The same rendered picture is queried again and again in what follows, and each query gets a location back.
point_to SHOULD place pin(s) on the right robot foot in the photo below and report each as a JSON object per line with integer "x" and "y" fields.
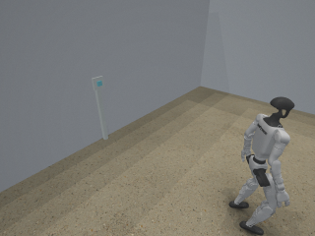
{"x": 254, "y": 229}

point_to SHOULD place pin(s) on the robot right upper arm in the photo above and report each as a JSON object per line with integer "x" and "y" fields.
{"x": 282, "y": 139}

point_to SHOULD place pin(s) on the robot foot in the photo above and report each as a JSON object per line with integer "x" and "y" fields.
{"x": 241, "y": 205}
{"x": 254, "y": 229}

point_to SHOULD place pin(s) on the right robot hand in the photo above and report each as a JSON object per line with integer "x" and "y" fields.
{"x": 282, "y": 197}

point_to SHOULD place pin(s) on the left robot hand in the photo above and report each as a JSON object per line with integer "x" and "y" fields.
{"x": 243, "y": 153}

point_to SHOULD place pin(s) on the left robot foot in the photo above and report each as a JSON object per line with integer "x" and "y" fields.
{"x": 241, "y": 205}

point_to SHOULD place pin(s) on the right robot forearm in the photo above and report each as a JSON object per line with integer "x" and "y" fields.
{"x": 277, "y": 176}

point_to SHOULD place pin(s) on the left robot forearm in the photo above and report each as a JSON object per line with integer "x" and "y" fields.
{"x": 247, "y": 143}

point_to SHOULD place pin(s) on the robot left upper arm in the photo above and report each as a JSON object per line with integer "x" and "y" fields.
{"x": 252, "y": 128}

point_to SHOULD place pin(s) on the panel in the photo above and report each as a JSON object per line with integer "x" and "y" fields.
{"x": 99, "y": 102}

